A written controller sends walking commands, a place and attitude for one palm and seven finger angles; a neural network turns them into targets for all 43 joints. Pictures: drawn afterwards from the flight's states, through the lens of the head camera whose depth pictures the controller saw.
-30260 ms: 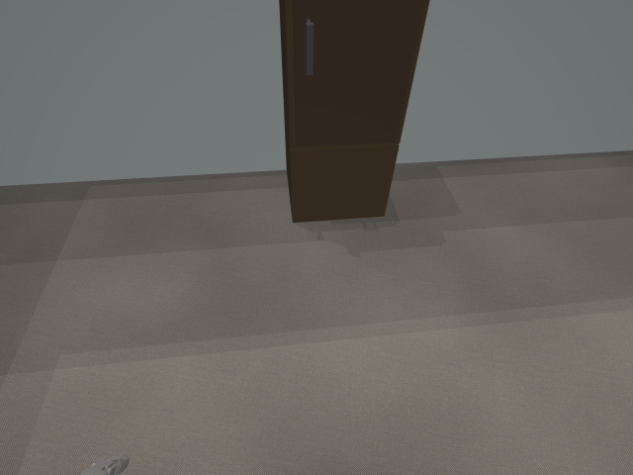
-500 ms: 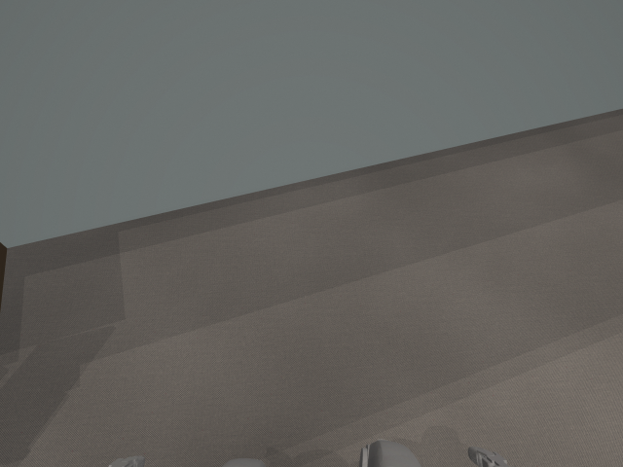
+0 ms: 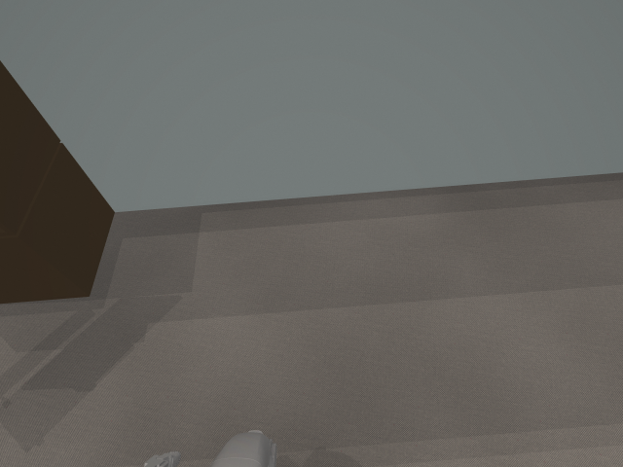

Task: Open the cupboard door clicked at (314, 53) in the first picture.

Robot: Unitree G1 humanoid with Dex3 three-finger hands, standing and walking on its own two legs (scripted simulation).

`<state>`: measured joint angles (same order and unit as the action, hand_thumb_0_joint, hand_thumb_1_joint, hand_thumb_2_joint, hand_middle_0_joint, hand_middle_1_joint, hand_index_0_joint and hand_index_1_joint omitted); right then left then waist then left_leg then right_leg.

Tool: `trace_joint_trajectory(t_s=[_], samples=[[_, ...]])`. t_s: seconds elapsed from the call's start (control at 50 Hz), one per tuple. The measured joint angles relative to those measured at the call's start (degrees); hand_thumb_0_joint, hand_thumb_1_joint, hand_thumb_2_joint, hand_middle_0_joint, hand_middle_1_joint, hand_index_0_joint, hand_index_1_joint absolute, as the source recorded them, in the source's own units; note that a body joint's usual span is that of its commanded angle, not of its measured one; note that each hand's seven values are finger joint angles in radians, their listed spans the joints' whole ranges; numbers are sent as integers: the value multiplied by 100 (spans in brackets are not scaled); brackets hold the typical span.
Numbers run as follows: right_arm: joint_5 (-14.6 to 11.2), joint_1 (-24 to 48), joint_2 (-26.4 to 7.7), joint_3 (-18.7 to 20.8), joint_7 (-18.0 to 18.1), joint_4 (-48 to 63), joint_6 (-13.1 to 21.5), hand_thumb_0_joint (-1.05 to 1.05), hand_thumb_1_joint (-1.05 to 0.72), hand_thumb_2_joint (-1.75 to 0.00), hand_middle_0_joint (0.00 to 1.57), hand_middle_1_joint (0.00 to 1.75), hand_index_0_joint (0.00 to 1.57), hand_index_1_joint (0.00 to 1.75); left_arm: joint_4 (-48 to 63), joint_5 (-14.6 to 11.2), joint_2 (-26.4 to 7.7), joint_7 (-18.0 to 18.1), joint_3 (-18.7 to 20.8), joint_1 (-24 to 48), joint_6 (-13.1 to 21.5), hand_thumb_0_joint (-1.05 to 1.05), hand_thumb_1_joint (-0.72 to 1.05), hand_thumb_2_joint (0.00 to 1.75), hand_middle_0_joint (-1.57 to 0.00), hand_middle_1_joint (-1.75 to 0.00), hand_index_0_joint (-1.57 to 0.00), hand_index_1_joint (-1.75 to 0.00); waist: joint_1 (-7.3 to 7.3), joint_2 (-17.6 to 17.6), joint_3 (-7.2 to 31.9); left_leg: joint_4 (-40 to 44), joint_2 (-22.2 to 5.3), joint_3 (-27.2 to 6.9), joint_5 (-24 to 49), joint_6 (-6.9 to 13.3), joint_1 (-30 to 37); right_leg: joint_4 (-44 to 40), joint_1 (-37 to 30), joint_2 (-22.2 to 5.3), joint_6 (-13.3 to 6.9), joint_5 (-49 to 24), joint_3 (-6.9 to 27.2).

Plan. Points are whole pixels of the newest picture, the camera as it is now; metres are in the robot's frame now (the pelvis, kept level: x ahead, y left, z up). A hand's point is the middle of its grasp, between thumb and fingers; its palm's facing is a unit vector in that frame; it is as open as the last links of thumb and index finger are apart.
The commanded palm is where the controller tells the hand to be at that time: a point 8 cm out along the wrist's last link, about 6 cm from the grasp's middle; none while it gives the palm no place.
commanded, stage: turn to face it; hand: left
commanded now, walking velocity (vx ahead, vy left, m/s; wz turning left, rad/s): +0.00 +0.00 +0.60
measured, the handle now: out of the picture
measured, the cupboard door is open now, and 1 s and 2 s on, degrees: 48 48 48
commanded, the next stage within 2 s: take the last steps up to it in 1.64 s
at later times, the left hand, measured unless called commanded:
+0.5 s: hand out of the picture +0.07 +0.25 -0.16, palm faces +0.29 -0.92 -0.25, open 7.4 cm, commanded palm none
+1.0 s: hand out of the picture -0.03 +0.16 -0.17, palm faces +0.61 -0.75 -0.25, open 7.3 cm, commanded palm none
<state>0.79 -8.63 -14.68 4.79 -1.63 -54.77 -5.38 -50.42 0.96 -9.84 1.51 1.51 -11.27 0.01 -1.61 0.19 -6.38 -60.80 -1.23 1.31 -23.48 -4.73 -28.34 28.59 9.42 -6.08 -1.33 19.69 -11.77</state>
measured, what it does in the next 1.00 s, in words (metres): steps on the spot, turning left: left foot, then right foot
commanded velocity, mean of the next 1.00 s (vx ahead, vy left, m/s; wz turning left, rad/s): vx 0.00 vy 0.00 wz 0.60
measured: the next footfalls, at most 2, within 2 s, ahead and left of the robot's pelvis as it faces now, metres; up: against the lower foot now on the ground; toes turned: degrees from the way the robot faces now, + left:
left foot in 0.18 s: +0.04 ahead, +0.13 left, +0.00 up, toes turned +13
right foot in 0.62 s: +0.10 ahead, -0.12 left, +0.00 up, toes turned +20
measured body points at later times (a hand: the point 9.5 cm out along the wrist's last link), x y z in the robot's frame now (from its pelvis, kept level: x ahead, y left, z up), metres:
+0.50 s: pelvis +0.02 +0.01 +0.00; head +0.07 +0.04 +0.44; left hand +0.05 +0.30 -0.14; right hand +0.17 -0.20 -0.14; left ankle +0.00 +0.12 -0.74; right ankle +0.05 -0.15 -0.68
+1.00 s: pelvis +0.05 -0.03 -0.01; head +0.09 +0.00 +0.44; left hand -0.06 +0.19 -0.15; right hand +0.29 -0.18 -0.15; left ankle -0.03 +0.08 -0.70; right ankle +0.06 -0.13 -0.74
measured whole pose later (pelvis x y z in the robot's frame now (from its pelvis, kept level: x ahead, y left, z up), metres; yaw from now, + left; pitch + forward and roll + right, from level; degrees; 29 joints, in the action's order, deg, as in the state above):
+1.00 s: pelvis +0.05 -0.03 -0.01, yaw +37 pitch +0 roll +2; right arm 0.7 -5.9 -14.5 4.2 -1.7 -54.5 -5.2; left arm -51.7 1.4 -11.3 1.3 2.1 -14.5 -0.2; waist 0.5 1.2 -6.6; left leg -50.2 -1.7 3.6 -24.6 -3.8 -24.1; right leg 30.9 8.7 -7.5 -0.2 21.3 -16.5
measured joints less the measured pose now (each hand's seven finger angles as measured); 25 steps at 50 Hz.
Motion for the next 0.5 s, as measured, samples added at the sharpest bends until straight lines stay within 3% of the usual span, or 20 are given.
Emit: trace_joint_trajectory(t_s=[0.12, 0.18, 0.2, 0.24, 0.32, 0.4, 0.5], samples=[[-9, 339, 43, -74, -14, 95, 50, 1, -91, -90, 19, 30, 20, 30, -93, 53, -202, -31, 88, -190, -13, 0, 91, 90, -21, -30, -20, -30, 207, 162, -103, 1454, -30, 331, -93, 136, 542, 372, -11, -180, 97, 310, -474], [3, 443, 46, -121, -30, 266, 178, 1, -91, -90, 19, 30, 20, 30, -175, 24, -351, -65, 153, -355, -44, 0, 91, 90, -20, -30, -20, -30, 252, 247, -53, 2516, 75, 505, 614, 350, 1022, 1004, 186, -358, 226, 636, -631], [21, 472, 67, -113, -23, 319, 255, 1, -91, -90, 19, 30, 20, 30, -226, -4, -420, -82, 177, -354, -95, 0, 91, 90, -20, -30, -20, -30, 224, 308, -44, 2487, 143, 487, 625, 544, 974, 1545, 413, -415, 327, 820, -477], [14, 483, 113, -155, 9, 392, 352, 0, -91, -90, 19, 30, 20, 30, -293, -16, -537, -65, 208, -249, -274, 1, 91, 90, -20, -30, -20, -30, 251, 393, -76, 2277, 225, 406, 449, 734, 882, 2732, 947, -265, 441, 1289, 164], [30, 327, 162, -223, 129, 414, 374, 0, -91, -90, 20, 30, 20, 30, -284, 0, -583, -67, 251, 2, -381, 1, 91, 90, -20, -30, -20, -30, 271, 316, -19, 2673, 256, 156, 622, 709, 1035, 3770, 1678, -38, 586, 893, 791], [30, 157, 196, -260, 153, 323, 361, 0, -91, -90, 20, 30, 20, 30, -116, 6, -545, -115, 235, 220, -321, 1, 91, 90, -20, -30, -20, -30, 259, 194, 24, 3134, 278, -94, 903, 705, 1200, 3624, 1959, 3, 654, 389, 1104], [51, -70, 262, -247, 118, 231, 325, 0, -90, -90, 20, 30, 20, 30, 35, -4, -481, -119, 203, 434, -295, 1, 91, 90, -20, -30, -20, -30, 156, 84, 87, 3284, 293, -423, 1016, 596, 1194, 2738, 1778, 110, 681, 358, 1214]])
